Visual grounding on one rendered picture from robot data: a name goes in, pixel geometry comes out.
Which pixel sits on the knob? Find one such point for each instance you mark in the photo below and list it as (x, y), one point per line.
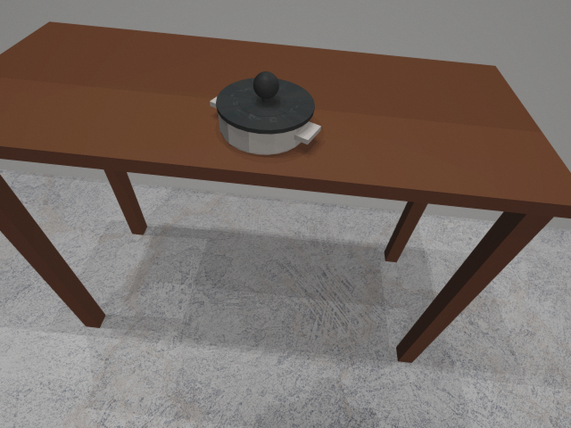
(265, 85)

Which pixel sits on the pot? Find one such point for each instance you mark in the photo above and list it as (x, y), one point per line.
(266, 144)

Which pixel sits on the lid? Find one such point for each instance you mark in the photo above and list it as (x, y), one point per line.
(291, 108)

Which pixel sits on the table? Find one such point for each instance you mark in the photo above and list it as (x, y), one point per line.
(396, 128)

